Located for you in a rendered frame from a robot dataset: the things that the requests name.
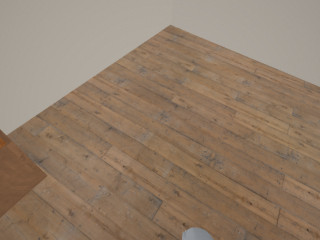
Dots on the robot right thigh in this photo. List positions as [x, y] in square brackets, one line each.
[196, 234]

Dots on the cabinet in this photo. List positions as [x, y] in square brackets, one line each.
[18, 174]

